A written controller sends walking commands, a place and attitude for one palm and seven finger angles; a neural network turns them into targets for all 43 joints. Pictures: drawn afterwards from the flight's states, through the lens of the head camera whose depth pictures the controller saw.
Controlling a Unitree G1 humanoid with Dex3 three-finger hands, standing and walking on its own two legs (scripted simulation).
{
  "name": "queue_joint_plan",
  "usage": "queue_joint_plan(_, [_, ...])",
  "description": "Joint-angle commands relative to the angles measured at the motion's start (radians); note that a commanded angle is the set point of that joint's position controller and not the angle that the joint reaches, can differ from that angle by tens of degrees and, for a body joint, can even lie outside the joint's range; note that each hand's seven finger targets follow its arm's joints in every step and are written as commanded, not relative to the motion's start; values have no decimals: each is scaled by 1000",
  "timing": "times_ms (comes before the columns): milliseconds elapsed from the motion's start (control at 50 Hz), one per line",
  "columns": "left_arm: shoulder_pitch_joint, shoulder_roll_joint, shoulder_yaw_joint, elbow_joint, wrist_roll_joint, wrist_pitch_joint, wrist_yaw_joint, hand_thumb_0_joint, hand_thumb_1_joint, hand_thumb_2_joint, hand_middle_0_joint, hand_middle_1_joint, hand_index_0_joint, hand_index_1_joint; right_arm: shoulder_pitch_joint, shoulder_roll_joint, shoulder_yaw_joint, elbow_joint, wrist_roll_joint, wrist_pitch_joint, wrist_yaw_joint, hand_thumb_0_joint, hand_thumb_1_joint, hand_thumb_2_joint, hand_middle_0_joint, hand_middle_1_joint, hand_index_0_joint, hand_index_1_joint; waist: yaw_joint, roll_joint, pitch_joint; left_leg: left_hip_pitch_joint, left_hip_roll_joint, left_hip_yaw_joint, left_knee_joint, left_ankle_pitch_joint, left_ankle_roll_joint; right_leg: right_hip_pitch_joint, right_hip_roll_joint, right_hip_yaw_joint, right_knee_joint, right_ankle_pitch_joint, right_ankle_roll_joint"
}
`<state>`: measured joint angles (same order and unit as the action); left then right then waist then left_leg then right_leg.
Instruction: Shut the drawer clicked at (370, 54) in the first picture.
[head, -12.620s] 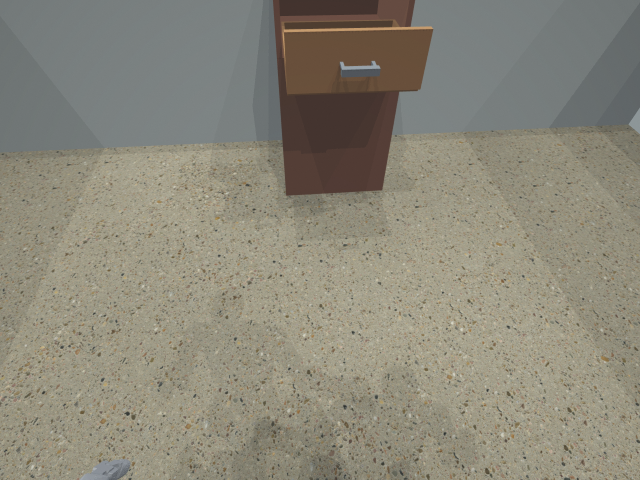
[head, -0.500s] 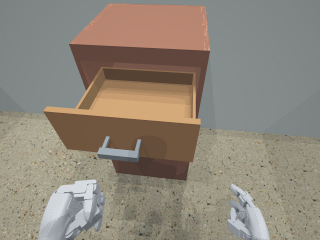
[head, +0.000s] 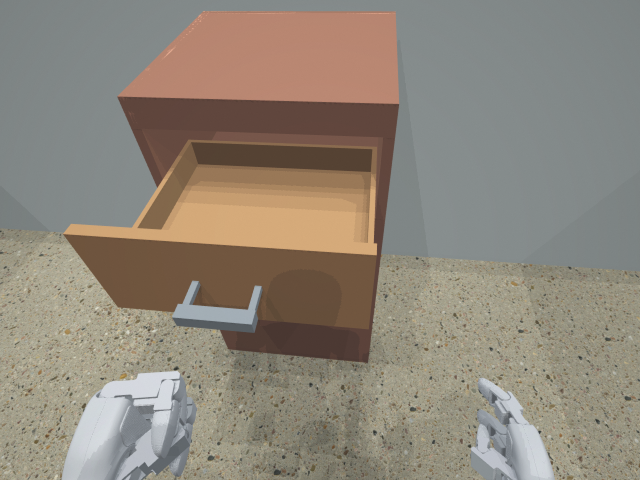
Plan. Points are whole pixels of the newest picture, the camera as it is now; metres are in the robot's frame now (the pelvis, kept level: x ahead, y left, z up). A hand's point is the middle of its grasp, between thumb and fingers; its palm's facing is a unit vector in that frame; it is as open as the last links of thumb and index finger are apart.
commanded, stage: bring the fist close to the handle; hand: left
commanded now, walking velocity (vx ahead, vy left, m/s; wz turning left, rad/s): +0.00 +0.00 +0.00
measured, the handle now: (220, 304) +0.35 +0.17 +0.02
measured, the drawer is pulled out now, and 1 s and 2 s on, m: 0.26 0.26 0.26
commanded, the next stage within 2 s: push the drawer shut in 1.42 s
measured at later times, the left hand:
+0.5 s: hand (190, 415) +0.18 +0.15 +0.07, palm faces -0.02 -1.00 -0.05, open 3.3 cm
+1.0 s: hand (219, 394) +0.22 +0.14 +0.02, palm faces -0.07 -1.00 -0.02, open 3.3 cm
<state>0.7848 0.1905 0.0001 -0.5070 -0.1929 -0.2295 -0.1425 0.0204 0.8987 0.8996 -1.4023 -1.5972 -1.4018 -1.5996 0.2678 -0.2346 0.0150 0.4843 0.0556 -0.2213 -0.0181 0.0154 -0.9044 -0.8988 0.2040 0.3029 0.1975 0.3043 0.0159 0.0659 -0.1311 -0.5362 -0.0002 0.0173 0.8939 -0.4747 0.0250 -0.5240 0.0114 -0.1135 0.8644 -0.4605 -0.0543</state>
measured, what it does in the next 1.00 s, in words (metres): stands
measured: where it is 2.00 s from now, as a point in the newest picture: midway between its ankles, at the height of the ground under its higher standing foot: outside the picture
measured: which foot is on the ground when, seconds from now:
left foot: down 0.00-1.00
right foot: down 0.00-1.00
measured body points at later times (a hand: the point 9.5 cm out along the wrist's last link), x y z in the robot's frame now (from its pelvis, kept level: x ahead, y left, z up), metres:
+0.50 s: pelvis +0.00 -0.01 +0.00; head +0.03 -0.03 +0.45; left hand +0.17 +0.20 +0.08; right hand +0.17 -0.25 -0.08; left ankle -0.01 +0.10 -0.70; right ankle -0.01 -0.08 -0.70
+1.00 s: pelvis -0.01 +0.02 -0.03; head +0.06 +0.01 +0.41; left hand +0.22 +0.20 +0.02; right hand +0.17 -0.22 -0.11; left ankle -0.01 +0.10 -0.70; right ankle -0.01 -0.08 -0.70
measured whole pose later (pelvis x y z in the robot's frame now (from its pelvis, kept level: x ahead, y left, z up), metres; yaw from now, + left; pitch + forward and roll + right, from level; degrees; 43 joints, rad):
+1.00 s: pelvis -0.01 +0.02 -0.03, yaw -1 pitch +16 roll -1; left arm 0.40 0.16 -0.01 -0.08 -0.17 -0.38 -0.12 0.02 0.90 0.90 -1.40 -1.60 -1.40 -1.60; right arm 0.24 -0.24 0.02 0.49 0.01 -0.17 -0.01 0.01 -0.90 -0.90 0.21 0.30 0.20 0.30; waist -0.02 0.04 -0.14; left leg -0.82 0.00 0.03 1.08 -0.54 0.05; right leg -0.81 0.00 -0.10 1.05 -0.51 -0.04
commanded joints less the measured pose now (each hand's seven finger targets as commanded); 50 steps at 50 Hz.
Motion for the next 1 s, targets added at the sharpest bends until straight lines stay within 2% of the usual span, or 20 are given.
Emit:
queue_joint_plan(0, [35, 116, 141, -184, -39, -68, -27, 0, 900, 900, -1400, -1600, -1400, -1600, -111, -81, -45, -167, 9, -68, -17, 0, -900, -900, 200, 300, 200, 300, 4, -100, -60, 18, -3, -34, -123, 262, 14, 106, -28, 111, -191, 267, 47])
queue_joint_plan(20, [31, 95, 128, -182, -48, -75, -33, 0, 900, 900, -1400, -1600, -1400, -1600, -113, -80, -42, -166, 8, -71, -17, 0, -900, -900, 200, 300, 200, 300, 3, -82, -62, 21, -6, -33, -122, 273, 13, 110, -29, 109, -186, 292, 48])
queue_joint_plan(40, [22, 81, 125, -156, -59, -79, -36, 0, 900, 900, -1400, -1600, -1400, -1600, -112, -78, -40, -162, 8, -74, -19, 0, -900, -900, 200, 300, 200, 300, -4, -97, -46, 15, -6, -35, -116, 272, 12, 99, -30, 108, -189, 314, 54])
queue_joint_plan(120, [-53, 71, 121, -72, -75, -117, -61, 0, 900, 900, -1400, -1600, -1400, -1600, -106, -91, -38, -131, 1, -83, -20, 0, -900, -900, 200, 300, 200, 300, -27, -90, -3, -5, -10, -41, -100, 254, 8, 71, -38, 128, -201, 322, 63])
queue_joint_plan(200, [-115, 102, 132, -12, -65, -140, -92, 0, 900, 900, -1400, -1600, -1400, -1600, -99, -103, -42, -116, -4, -88, -19, 0, -900, -900, 200, 300, 200, 300, -37, -89, -36, -22, -15, -40, -80, 251, 9, 80, -55, 162, -206, 330, 72])
queue_joint_plan(260, [-115, 140, 189, 35, -65, -154, -100, 0, 900, 900, -1400, -1600, -1400, -1600, -112, -103, -49, -110, -5, -79, -20, 0, -900, -900, 200, 300, 200, 300, -23, -116, -73, -44, -17, -38, -71, 253, 7, 114, -64, 183, -205, 345, 77])
queue_joint_plan(320, [-144, 96, 162, 43, -82, -169, -105, 0, 900, 900, -1400, -1600, -1400, -1600, -112, -99, -45, -113, -5, -78, -18, 0, -900, -900, 200, 300, 200, 300, -25, -81, -90, -35, -21, -33, -76, 259, 6, 113, -62, 168, -193, 352, 73])
queue_joint_plan(340, [-158, 113, 182, 43, -85, -176, -100, 0, 900, 900, -1400, -1600, -1400, -1600, -111, -102, -49, -108, -5, -79, -18, 0, -900, -900, 200, 300, 200, 300, -21, -58, -99, -26, -18, -33, -79, 267, 5, 104, -55, 154, -183, 344, 66])
queue_joint_plan(400, [-183, 76, 139, 84, -84, -185, -91, 0, 900, 900, -1400, -1600, -1400, -1600, -110, -105, -47, -104, -9, -78, -17, 0, -900, -900, 200, 300, 200, 300, -34, -77, -78, -41, -17, -37, -74, 249, 6, 66, -49, 147, -177, 304, 64])
queue_joint_plan(460, [-219, 92, 146, 143, -71, -193, -85, 0, 900, 900, -1400, -1600, -1400, -1600, -113, -115, -52, -98, -13, -72, -19, 0, -900, -900, 200, 300, 200, 300, -39, -123, -56, -80, -13, -41, -61, 224, 7, 35, -47, 154, -174, 243, 64])
queue_joint_plan(500, [-230, 90, 140, 162, -65, -197, -87, 0, 900, 900, -1400, -1600, -1400, -1600, -103, -117, -55, -102, -13, -68, -18, 0, -900, -900, 200, 300, 200, 300, -37, -115, -78, -83, -13, -39, -61, 222, 7, 29, -44, 149, -158, 224, 59])
queue_joint_plan(580, [-275, 88, 123, 136, -50, -208, -67, 0, 900, 900, -1400, -1600, -1400, -1600, -100, -118, -54, -111, -18, -62, -15, 0, -900, -900, 200, 300, 200, 300, -30, -43, -133, -65, -11, -38, -55, 250, 9, 9, -29, 117, -106, 231, 43])
queue_joint_plan(660, [-308, 87, 124, 158, -38, -220, -29, 0, 900, 900, -1400, -1600, -1400, -1600, -94, -120, -54, -109, -24, -50, -11, 0, -900, -900, 200, 300, 200, 300, -38, -62, -144, -83, -5, -45, -38, 262, 7, -34, -14, 84, -60, 238, 37])
queue_joint_plan(720, [-330, 43, 74, 188, -26, -226, -14, 0, 900, 900, -1400, -1600, -1400, -1600, -85, -122, -52, -117, -28, -45, -5, 0, -900, -900, 200, 300, 200, 300, -46, -65, -142, -103, -2, -52, -23, 252, 3, -79, -10, 70, -27, 225, 34])
queue_joint_plan(800, [-326, 44, 66, 229, -7, -216, -9, 0, 900, 900, -1400, -1600, -1400, -1600, -74, -128, -56, -127, -32, -25, 0, 0, -900, -900, 200, 300, 200, 300, -40, -76, -173, -134, 0, -51, 3, 272, 1, -90, -10, 70, 8, 250, 32])
queue_joint_plan(840, [-377, 37, 41, 211, -1, -215, -9, 0, 900, 900, -1400, -1600, -1400, -1600, -69, -131, -53, -136, -33, -18, 2, 0, -900, -900, 200, 300, 200, 300, -50, -57, -199, -129, 2, -57, 17, 287, 0, -113, -8, 64, 32, 259, 31])
queue_joint_plan(860, [-388, 62, 67, 217, 7, -215, 1, 0, 900, 900, -1400, -1600, -1400, -1600, -69, -132, -55, -130, -35, -11, 0, 0, -900, -900, 200, 300, 200, 300, -48, -54, -193, -140, 4, -57, 25, 292, 0, -120, -7, 68, 36, 258, 29])
queue_joint_plan(920, [-431, 28, 23, 184, 11, -231, 16, 0, 900, 900, -1400, -1600, -1400, -1600, -61, -127, -51, -144, -39, -6, 4, 0, -900, -900, 200, 300, 200, 300, -48, -24, -226, -131, 7, -65, 37, 309, -4, -145, -7, 58, 66, 254, 26])
queue_joint_plan(960, [-440, 50, 43, 189, 20, -240, 33, 0, 900, 900, -1400, -1600, -1400, -1600, -59, -131, -53, -139, -42, 0, 5, 0, -900, -900, 200, 300, 200, 300, -46, -23, -236, -131, 12, -72, 50, 336, -8, -168, -3, 55, 85, 258, 23])
queue_joint_plan(980, [-425, 34, 36, 193, 17, -242, 39, 0, 900, 900, -1400, -1600, -1400, -1600, -56, -127, -53, -143, -45, 4, 8, 0, -900, -900, 200, 300, 200, 300, -40, -28, -257, -135, 10, -70, 56, 343, -8, -162, -4, 55, 92, 268, 23])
